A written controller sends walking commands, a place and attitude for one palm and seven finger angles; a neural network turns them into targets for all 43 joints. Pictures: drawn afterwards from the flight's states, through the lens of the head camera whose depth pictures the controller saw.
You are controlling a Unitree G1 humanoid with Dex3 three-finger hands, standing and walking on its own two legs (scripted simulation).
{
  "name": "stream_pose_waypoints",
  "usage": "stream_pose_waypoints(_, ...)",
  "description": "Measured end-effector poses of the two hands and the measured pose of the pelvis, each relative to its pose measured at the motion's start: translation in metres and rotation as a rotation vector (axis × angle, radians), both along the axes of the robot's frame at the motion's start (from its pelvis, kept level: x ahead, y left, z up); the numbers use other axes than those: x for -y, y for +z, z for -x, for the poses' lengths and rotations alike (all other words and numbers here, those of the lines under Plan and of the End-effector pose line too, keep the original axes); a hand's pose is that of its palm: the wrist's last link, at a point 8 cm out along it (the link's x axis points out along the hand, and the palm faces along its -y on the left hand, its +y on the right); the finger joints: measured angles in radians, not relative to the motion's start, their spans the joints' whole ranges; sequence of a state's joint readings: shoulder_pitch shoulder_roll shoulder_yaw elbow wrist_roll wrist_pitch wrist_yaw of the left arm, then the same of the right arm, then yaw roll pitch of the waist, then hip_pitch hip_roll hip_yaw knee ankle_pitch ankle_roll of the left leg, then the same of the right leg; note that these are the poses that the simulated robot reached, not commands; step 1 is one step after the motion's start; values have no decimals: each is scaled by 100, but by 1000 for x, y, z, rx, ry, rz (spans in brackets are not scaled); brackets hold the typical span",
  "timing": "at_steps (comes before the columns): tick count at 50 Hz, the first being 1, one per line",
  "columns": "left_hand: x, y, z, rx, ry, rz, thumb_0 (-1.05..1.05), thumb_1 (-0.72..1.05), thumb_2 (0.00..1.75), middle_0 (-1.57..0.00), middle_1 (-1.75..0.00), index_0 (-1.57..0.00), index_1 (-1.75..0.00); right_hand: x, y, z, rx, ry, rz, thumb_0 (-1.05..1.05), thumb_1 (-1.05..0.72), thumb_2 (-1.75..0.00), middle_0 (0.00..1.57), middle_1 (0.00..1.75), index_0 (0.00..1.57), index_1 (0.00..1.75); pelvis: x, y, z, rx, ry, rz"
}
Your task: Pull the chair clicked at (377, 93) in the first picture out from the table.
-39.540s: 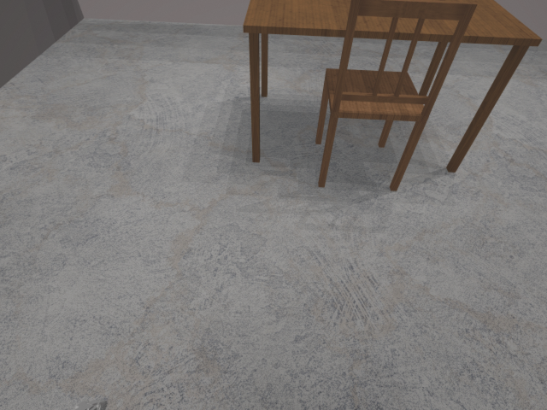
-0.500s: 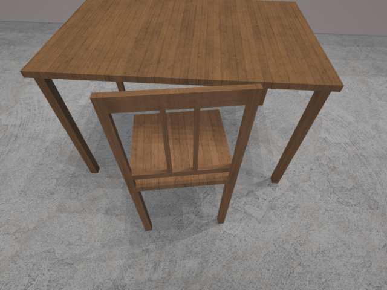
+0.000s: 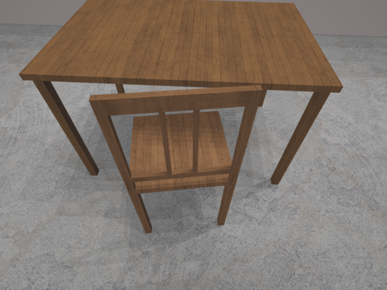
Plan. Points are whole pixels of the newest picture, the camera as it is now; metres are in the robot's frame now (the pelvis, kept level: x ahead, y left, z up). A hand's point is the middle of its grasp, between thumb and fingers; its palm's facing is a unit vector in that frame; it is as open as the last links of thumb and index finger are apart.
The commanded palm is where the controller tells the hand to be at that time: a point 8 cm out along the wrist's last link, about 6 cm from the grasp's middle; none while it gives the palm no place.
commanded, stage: take the last steps up to it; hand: left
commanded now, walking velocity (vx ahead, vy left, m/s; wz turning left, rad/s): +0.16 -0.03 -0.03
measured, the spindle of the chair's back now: (166, 146) +0.52 +0.11 -0.08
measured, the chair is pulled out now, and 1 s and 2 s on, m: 0.13 0.13 0.13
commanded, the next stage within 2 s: come to a stop and stand still in 0.06 s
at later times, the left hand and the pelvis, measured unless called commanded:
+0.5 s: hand out of the picture +0.03 +0.15 -0.18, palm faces +0.05 -0.97 -0.23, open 7.3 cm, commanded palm none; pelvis +0.03 -0.02 +0.00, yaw +0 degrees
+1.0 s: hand out of the picture +0.01 +0.19 -0.18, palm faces +0.04 -0.98 -0.19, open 7.4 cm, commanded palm none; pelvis -0.01 +0.01 +0.00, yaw +1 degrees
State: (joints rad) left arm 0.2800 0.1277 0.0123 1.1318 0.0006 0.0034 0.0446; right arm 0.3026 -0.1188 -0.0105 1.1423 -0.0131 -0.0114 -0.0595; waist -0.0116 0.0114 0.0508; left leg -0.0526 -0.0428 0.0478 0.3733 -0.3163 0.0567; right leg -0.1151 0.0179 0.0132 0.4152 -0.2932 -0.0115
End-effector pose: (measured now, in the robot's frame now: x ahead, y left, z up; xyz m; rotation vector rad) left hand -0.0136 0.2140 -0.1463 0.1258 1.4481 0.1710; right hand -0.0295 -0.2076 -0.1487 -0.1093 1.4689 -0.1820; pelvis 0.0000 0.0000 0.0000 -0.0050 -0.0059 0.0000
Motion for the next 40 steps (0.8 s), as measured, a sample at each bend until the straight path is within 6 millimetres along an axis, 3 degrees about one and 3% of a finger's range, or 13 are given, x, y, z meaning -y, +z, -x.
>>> stream_pose_waypoints(13, 15, -6, -25, 22, 20, -17, 1, 92, 90, -20, -30, -20, -29, 16, -12, 6, -83, -27, -11, 0, -91, -90, 20, 30, 20, 30, 17, -12, -26, -3, 9, -6)
stream_pose_waypoints(23, 19, 2, -33, -10, 13, -36, 1, 93, 90, -20, -30, -20, -30, 28, -4, -41, 7, -24, 12, 0, -91, -90, 20, 30, 20, 30, 24, -3, -31, -37, -3, -13)
stream_pose_waypoints(33, 9, 6, -51, 124, -31, -72, 0, 91, 90, -20, -30, -20, -30, 46, 0, -72, 113, 34, 29, 1, -92, -90, 20, 30, 20, 30, 25, -4, -13, -53, 5, 0)
stream_pose_waypoints(40, -4, -5, -50, 190, -45, -38, 0, 90, 90, -20, -30, -20, -30, 37, 8, -101, 294, 90, 57, 0, -91, -90, 19, 30, 20, 30, 10, -13, -1, -2, 15, 9)
